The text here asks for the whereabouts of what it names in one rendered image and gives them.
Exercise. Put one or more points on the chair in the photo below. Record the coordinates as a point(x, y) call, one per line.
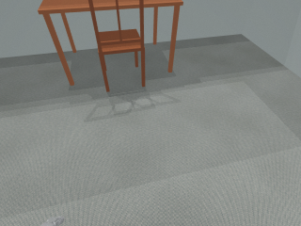
point(120, 41)

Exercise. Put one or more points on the left robot hand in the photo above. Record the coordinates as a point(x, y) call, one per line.
point(53, 221)

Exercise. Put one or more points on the table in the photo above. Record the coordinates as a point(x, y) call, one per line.
point(48, 7)

